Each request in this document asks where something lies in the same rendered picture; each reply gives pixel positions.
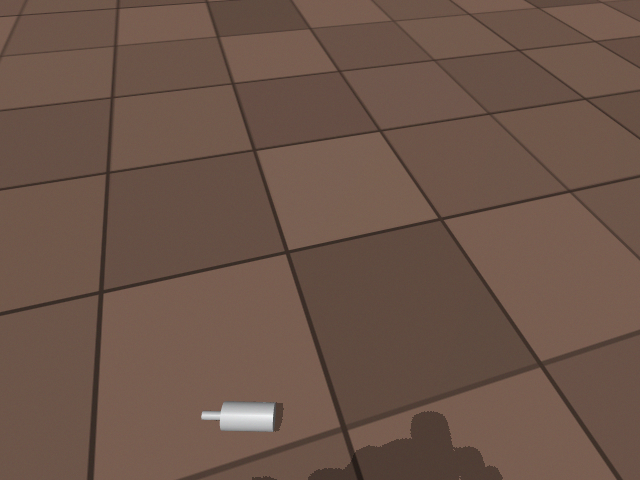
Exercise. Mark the bottle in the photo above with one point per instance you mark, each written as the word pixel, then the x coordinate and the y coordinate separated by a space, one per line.
pixel 244 416

